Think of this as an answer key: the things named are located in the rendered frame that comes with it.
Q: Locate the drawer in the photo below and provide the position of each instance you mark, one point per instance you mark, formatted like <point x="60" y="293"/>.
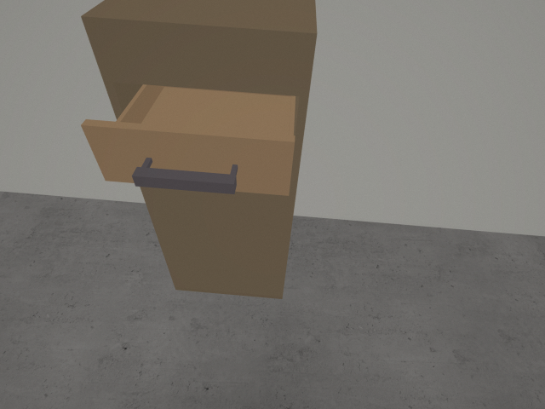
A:
<point x="201" y="130"/>

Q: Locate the handle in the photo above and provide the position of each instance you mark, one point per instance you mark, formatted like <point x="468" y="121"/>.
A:
<point x="145" y="176"/>

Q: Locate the cabinet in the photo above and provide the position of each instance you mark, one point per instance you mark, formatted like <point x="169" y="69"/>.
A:
<point x="234" y="244"/>

